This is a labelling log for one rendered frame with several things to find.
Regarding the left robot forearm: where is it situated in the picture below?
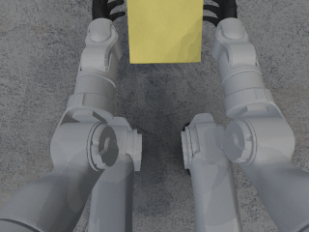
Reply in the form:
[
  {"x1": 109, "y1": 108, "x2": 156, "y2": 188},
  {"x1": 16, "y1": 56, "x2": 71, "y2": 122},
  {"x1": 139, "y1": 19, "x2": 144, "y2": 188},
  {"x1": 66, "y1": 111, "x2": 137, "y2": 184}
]
[{"x1": 50, "y1": 17, "x2": 123, "y2": 154}]

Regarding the right robot forearm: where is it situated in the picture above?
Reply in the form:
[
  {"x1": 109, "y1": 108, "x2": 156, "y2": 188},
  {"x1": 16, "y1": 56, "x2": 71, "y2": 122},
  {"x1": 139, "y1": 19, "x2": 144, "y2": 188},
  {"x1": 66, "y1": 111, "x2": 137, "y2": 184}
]
[{"x1": 211, "y1": 17, "x2": 295, "y2": 139}]

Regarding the robot left hand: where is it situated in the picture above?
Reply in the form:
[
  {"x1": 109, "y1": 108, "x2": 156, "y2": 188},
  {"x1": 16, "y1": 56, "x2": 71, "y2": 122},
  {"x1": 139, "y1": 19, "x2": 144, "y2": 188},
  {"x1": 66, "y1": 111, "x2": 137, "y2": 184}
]
[{"x1": 92, "y1": 0, "x2": 126, "y2": 21}]

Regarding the robot right shin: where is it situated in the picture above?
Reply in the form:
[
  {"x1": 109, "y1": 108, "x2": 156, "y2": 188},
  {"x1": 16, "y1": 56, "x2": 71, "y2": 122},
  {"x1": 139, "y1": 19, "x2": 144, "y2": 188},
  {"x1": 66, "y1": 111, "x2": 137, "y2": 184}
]
[{"x1": 188, "y1": 113, "x2": 226, "y2": 150}]

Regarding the robot left shin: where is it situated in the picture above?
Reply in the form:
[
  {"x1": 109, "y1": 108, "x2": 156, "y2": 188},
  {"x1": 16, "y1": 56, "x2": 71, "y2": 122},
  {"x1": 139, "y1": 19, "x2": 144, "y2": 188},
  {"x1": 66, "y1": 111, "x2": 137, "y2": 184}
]
[{"x1": 107, "y1": 117, "x2": 133, "y2": 131}]

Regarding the robot right upper arm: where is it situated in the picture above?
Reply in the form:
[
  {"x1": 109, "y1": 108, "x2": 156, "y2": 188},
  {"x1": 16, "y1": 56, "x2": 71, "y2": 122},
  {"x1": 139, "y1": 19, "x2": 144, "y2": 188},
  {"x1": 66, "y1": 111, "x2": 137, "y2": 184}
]
[{"x1": 222, "y1": 116, "x2": 309, "y2": 232}]

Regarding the robot shin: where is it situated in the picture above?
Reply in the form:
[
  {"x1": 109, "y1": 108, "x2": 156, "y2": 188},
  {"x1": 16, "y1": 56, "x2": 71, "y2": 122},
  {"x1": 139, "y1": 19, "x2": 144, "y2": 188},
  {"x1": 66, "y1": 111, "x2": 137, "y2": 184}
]
[
  {"x1": 188, "y1": 113, "x2": 226, "y2": 150},
  {"x1": 107, "y1": 117, "x2": 133, "y2": 131}
]

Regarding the robot right hand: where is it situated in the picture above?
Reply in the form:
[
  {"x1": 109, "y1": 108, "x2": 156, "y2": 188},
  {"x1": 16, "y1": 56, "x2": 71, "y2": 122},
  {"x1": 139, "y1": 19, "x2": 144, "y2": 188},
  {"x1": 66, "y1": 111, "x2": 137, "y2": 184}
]
[{"x1": 202, "y1": 0, "x2": 238, "y2": 27}]

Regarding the carton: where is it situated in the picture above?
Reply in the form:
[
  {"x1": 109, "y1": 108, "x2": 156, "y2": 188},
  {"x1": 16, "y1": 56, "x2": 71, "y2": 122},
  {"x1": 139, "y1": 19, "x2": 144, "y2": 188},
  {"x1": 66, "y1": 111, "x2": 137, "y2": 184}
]
[{"x1": 126, "y1": 0, "x2": 204, "y2": 64}]

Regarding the robot left upper arm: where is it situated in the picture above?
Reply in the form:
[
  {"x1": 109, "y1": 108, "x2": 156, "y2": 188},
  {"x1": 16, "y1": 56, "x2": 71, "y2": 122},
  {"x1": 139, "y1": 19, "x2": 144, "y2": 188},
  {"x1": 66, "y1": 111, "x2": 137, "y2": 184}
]
[{"x1": 0, "y1": 121, "x2": 119, "y2": 232}]

